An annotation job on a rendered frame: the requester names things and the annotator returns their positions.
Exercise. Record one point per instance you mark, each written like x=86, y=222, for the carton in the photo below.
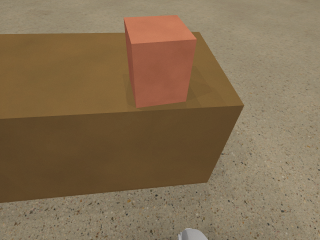
x=160, y=54

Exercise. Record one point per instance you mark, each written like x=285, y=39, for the pedestal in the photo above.
x=69, y=125

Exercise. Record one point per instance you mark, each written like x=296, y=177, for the right robot thigh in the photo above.
x=191, y=234

